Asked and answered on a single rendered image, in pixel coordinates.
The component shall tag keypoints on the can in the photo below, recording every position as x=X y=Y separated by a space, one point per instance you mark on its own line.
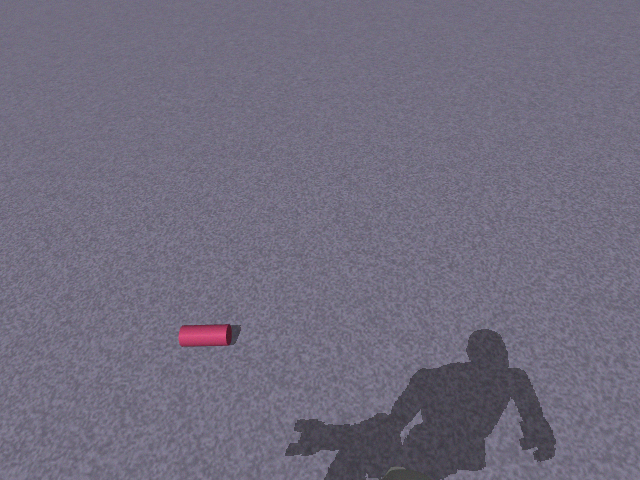
x=205 y=335

